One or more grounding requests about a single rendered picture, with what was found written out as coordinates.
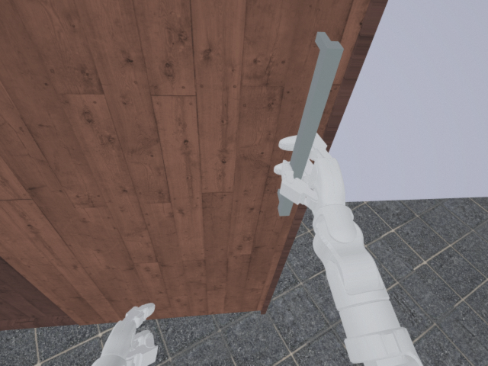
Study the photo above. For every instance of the handle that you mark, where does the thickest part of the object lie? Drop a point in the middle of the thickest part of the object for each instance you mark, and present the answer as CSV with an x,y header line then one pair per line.
x,y
326,66

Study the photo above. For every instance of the right robot forearm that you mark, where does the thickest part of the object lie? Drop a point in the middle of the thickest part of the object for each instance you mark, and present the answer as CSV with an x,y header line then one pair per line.
x,y
374,335

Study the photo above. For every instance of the robot right hand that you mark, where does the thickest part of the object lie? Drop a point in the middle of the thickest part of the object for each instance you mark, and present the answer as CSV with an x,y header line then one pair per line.
x,y
324,177

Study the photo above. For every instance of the robot left hand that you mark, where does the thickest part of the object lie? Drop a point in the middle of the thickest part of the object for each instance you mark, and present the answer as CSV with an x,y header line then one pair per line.
x,y
136,350

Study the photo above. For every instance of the wardrobe door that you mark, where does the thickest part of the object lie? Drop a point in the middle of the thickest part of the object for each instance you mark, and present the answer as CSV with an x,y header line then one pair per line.
x,y
138,140
19,299

